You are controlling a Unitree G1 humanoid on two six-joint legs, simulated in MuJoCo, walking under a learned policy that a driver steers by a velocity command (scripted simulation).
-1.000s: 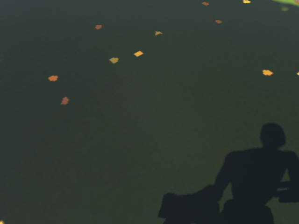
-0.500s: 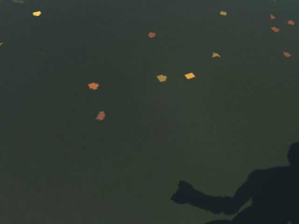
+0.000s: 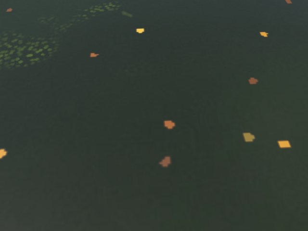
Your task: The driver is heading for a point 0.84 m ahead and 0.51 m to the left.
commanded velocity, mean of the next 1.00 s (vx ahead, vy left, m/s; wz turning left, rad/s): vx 0.50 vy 0.00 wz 0.60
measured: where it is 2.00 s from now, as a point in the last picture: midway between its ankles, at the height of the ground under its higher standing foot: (98, 161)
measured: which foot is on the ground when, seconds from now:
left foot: up 0.00-0.22, down 0.24-0.74, up 0.76-1.00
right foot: down 0.00-0.26, up 0.28-0.72, down 0.74-1.00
